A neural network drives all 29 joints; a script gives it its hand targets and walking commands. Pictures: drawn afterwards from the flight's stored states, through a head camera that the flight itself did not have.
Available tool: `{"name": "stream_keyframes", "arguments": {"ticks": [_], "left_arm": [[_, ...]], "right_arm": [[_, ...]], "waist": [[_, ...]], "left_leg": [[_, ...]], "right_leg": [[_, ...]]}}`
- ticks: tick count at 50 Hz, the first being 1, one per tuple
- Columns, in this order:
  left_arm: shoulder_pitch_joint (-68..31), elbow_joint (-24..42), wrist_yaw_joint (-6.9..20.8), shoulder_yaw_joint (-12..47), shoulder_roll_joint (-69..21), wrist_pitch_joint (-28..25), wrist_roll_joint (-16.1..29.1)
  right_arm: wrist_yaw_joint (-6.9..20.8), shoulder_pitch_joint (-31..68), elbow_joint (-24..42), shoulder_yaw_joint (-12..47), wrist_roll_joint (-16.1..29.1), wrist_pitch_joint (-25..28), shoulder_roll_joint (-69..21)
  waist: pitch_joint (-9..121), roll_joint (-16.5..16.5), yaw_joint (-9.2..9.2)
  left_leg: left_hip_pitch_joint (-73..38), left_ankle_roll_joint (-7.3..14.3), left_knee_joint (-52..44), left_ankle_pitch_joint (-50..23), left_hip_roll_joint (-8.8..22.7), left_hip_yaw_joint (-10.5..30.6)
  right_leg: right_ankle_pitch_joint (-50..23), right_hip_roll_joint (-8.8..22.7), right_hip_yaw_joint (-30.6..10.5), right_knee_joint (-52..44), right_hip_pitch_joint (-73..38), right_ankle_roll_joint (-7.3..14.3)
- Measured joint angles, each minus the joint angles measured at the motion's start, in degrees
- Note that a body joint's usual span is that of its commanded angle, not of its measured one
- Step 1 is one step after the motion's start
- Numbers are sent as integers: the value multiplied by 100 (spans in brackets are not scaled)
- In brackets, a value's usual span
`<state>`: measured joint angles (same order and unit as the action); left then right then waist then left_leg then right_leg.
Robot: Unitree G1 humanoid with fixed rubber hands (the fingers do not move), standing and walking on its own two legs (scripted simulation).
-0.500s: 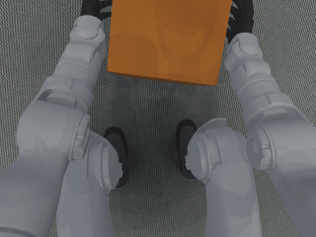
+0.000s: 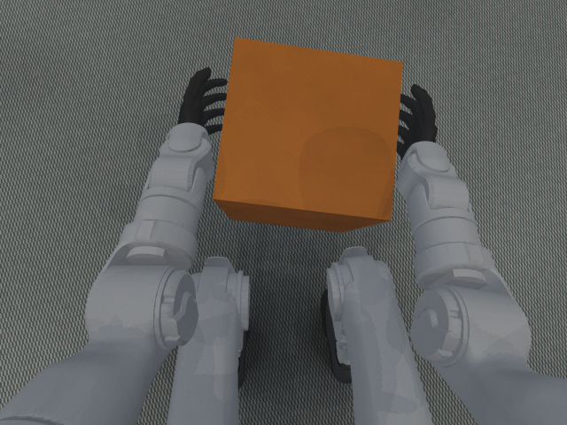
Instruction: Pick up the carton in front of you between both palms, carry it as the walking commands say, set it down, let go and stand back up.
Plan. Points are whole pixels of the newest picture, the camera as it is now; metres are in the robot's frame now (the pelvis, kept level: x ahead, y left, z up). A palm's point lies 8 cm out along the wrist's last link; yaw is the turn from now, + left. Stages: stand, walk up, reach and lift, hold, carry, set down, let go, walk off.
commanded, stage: reach and lift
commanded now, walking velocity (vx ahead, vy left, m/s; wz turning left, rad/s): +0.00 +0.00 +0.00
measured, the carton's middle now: (299, 156) +0.48 -0.03 -0.14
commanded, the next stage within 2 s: none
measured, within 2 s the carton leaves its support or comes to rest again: neither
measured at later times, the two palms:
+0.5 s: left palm (154, 98) +0.47 +0.12 +0.07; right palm (480, 110) +0.44 -0.18 +0.08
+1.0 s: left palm out of the picture +0.43 +0.13 +0.24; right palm out of the picture +0.41 -0.17 +0.24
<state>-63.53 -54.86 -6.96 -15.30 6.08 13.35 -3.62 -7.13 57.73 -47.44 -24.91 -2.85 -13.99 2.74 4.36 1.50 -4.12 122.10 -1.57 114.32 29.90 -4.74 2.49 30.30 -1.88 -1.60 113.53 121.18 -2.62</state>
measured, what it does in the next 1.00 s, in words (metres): rises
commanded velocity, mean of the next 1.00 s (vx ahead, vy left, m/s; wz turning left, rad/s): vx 0.00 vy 0.00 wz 0.00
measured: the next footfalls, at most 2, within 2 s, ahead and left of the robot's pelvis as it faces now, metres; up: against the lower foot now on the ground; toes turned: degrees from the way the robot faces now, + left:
none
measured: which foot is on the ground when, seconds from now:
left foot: down 0.00-1.00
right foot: down 0.00-1.00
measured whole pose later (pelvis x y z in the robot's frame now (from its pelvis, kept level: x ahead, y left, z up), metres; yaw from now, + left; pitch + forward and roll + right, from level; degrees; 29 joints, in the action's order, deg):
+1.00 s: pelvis +0.08 +0.00 +0.27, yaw -1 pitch +20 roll +0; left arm -23.6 -35.0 -5.3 -15.9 -6.5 16.5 -8.3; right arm -2.5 23.4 -33.6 -18.4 -8.7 -17.8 -5.7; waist 11.2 0.5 -1.8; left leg 54.8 0.0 60.2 25.0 -3.1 3.3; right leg 24.1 -2.0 -3.7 59.7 55.1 -1.1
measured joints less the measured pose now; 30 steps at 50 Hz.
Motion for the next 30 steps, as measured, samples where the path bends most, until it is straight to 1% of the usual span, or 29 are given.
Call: {"name": "stream_keyframes", "arguments": {"ticks": [1, 4, 6, 9, 13, 19, 24, 30], "left_arm": [[44, 47, 29, -124, -77, 50, -141], [169, 226, 102, -422, -273, 169, -485], [262, 388, 116, -524, -402, 220, -621], [448, 678, 120, -576, -558, 277, -711], [811, 1112, 124, -506, -672, 360, -652], [1502, 1623, 126, -302, -722, 472, -412], [2013, 1752, 125, -185, -774, 484, -297], [2488, 1721, 125, -153, -908, 415, -318]], "right_arm": [[124, -37, 51, -88, -132, -57, -61], [275, -182, 276, -315, -437, -207, -176], [342, -302, 463, -352, -495, -287, -202], [399, -487, 735, -305, -471, -375, -218], [409, -746, 1036, -155, -396, -453, -273], [380, -1214, 1328, 47, -365, -522, -460], [359, -1653, 1400, 177, -371, -529, -585], [358, -2134, 1362, 303, -341, -474, -637]], "waist": [[99, 19, -11], [304, 58, -37], [382, 55, -28], [461, 19, 8], [556, -47, 66], [731, -85, 111], [879, -59, 113], [980, -30, 127]], "left_leg": [[-55, 6, -122, -48, -25, 7], [-223, 17, -432, -47, -43, 11], [-352, 41, -632, -65, -23, -4], [-566, 73, -905, -77, 26, -40], [-898, 88, -1229, -60, 71, -76], [-1548, 60, -1709, 3, 59, -37], [-2228, 52, -2165, 37, 46, 36], [-3163, 80, -2790, 26, 80, 69]], "right_leg": [[-30, -15, -9, -122, -47, -9], [-114, -58, -45, -468, -200, -34], [-166, -91, -77, -678, -311, -50], [-218, -137, -132, -951, -490, -64], [-223, -165, -184, -1251, -782, -54], [-134, -119, -166, -1694, -1422, 12], [-80, -75, -113, -2156, -2122, 61], [-103, -71, -108, -2802, -3063, 83]]}}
